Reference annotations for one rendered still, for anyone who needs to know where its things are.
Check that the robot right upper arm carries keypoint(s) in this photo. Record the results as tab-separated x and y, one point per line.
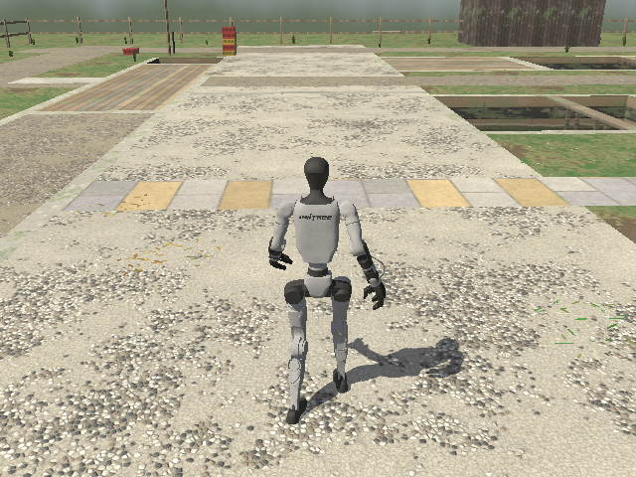
349	211

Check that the left robot forearm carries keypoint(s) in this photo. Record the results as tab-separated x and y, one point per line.
273	255

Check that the robot shin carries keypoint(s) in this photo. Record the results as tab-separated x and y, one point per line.
296	370
341	351

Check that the robot left upper arm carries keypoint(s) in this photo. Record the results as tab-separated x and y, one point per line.
281	223

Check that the robot right shin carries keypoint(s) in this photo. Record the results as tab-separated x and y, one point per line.
341	351

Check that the left robot hand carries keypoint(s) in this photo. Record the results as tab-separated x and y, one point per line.
285	258

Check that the robot left shin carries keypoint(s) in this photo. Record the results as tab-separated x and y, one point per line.
296	370

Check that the right robot hand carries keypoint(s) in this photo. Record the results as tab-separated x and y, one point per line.
380	294

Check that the right robot forearm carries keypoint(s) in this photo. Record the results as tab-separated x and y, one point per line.
368	267

